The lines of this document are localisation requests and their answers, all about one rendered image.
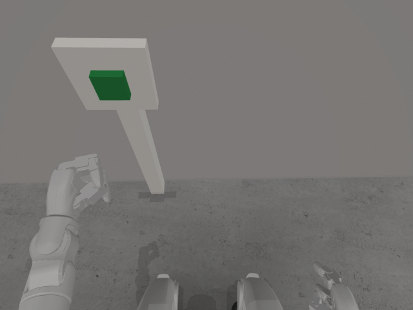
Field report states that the button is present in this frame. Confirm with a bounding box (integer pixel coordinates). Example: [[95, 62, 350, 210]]
[[89, 70, 131, 100]]

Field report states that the robot left forearm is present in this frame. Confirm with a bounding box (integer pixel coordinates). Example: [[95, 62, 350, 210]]
[[19, 215, 79, 310]]

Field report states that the left robot hand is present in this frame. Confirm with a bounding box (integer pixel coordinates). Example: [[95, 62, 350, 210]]
[[46, 154, 111, 221]]

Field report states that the robot left thigh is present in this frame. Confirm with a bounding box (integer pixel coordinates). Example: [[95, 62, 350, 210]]
[[137, 278, 179, 310]]

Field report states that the robot thigh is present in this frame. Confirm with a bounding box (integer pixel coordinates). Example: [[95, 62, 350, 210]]
[[137, 278, 179, 310], [237, 277, 283, 310]]

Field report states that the panel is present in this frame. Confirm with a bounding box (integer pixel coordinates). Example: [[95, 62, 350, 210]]
[[51, 37, 165, 194]]

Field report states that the robot right thigh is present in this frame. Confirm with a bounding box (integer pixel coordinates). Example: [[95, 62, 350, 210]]
[[237, 277, 283, 310]]

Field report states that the right robot hand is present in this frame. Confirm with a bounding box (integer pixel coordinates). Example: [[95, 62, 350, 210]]
[[309, 261, 359, 310]]

